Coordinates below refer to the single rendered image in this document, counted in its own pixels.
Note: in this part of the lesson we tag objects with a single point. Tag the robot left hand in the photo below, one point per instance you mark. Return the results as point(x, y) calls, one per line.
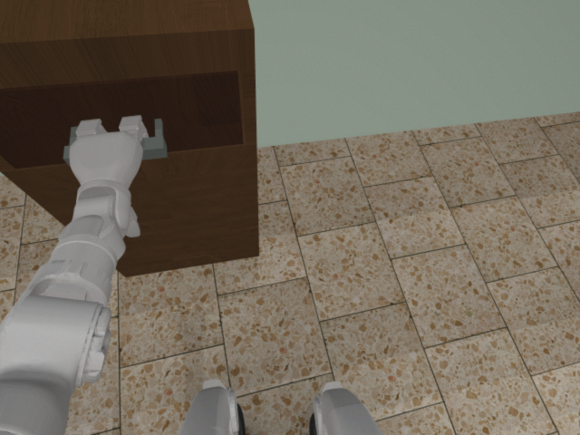
point(115, 156)

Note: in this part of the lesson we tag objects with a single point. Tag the right robot shin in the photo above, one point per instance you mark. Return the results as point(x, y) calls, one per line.
point(331, 385)

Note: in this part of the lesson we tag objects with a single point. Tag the right robot thigh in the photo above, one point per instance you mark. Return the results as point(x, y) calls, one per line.
point(340, 412)

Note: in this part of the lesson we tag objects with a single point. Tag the handle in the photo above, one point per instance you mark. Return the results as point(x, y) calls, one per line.
point(153, 147)

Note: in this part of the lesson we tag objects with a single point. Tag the robot left forearm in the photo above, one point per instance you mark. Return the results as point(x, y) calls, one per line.
point(83, 262)

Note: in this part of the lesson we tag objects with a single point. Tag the robot left upper arm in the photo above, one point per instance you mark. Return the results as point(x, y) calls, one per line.
point(52, 346)

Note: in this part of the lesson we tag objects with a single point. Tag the cabinet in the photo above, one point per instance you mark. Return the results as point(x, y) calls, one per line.
point(195, 207)

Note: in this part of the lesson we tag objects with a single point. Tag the drawer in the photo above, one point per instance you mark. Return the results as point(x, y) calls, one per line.
point(198, 111)

